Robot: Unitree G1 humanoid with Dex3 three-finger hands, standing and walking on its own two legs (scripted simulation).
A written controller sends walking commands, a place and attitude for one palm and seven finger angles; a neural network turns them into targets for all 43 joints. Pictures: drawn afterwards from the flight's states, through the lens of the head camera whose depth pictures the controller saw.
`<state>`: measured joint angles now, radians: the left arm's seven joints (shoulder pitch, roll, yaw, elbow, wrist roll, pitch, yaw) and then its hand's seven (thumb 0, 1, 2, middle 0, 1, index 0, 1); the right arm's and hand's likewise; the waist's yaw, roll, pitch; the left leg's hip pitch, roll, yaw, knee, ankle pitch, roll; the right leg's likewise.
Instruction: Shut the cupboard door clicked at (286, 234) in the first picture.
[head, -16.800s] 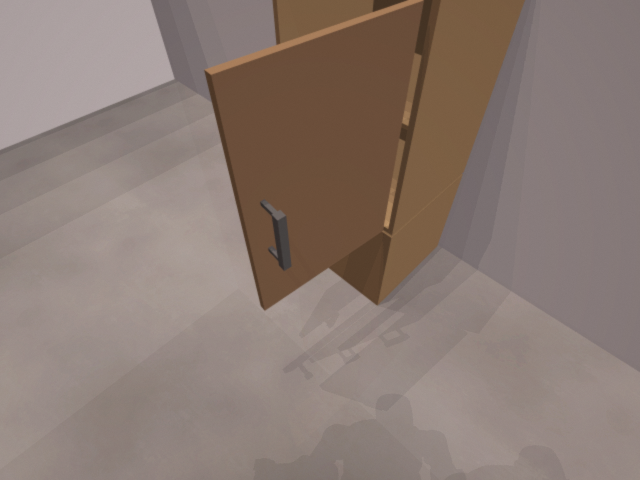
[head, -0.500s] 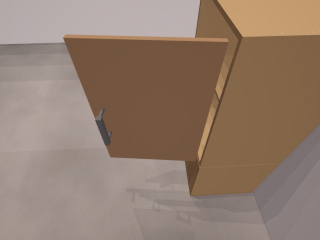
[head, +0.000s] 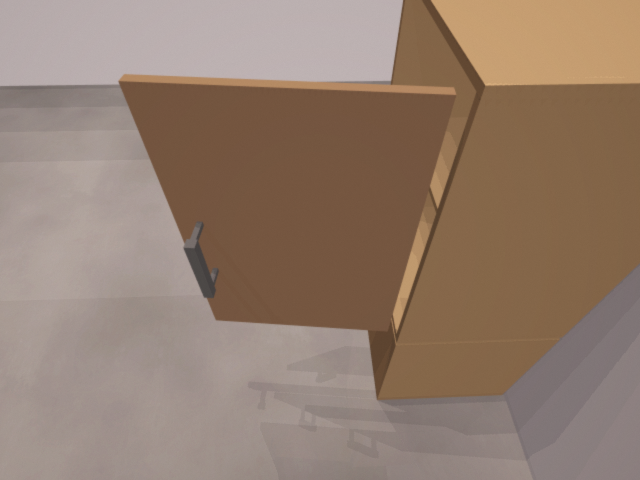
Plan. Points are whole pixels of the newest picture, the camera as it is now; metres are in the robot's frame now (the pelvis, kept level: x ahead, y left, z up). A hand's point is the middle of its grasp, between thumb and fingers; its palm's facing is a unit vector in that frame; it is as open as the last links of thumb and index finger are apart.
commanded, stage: look again from close up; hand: left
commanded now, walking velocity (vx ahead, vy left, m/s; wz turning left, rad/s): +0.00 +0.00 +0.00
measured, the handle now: (204, 261) +0.47 +0.24 -0.08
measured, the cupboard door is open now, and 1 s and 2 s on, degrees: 84 84 84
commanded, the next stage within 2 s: raise the hand and make a fist in 0.24 s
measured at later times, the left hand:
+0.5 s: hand (174, 469) +0.15 +0.19 -0.07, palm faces +0.26 -0.96 -0.15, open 7.2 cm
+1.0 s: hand out of the picture +0.13 +0.18 -0.08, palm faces -0.05 -1.00 -0.02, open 5.0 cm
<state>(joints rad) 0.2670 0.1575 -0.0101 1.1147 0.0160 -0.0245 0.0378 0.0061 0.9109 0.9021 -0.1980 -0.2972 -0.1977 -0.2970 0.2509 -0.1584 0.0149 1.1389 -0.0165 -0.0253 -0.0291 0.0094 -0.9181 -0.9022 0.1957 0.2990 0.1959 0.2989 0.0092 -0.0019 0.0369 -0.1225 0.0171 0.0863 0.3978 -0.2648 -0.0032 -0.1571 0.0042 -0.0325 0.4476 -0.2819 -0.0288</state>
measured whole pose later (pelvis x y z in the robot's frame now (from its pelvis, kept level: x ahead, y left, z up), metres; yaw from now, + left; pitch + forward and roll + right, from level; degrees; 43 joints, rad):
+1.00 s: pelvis -0.09 +0.01 -0.13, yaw +3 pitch +16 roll -3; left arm 0.36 0.22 0.06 -0.05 -0.24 -0.41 -0.29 0.02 0.90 0.90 -0.63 -0.77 -0.63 -0.77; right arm 0.18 -0.20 0.05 0.51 0.02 -0.24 -0.04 0.02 -0.91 -0.90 0.20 0.30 0.20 0.30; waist 0.03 0.03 -0.14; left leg -1.10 0.02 -0.04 1.36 -0.54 0.02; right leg -1.04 -0.02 -0.12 1.30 -0.54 -0.03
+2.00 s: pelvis -0.06 +0.01 -0.12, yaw +2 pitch +19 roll -3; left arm 0.39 0.26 0.17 -0.04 -0.30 -0.40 -0.32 0.02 0.90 0.90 -1.29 -1.50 -1.29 -1.50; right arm 0.24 -0.24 0.00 0.49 0.02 -0.16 -0.05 0.02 -0.91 -0.90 0.20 0.30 0.20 0.30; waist 0.00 0.04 -0.18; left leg -1.08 0.02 -0.02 1.33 -0.58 0.02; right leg -1.04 -0.01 -0.10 1.28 -0.57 -0.02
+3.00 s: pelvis -0.06 +0.02 -0.12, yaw +2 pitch +20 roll -3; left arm -0.21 0.28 0.20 0.46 -0.22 -0.38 -0.25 0.02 0.90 0.90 -1.30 -1.50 -1.30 -1.50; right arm 0.26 -0.27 0.02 0.58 0.02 -0.13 -0.04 0.02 -0.91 -0.90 0.20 0.30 0.20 0.30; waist -0.04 0.03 -0.17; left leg -1.09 0.02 0.00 1.27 -0.54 0.03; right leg -1.05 -0.02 -0.08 1.22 -0.53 -0.01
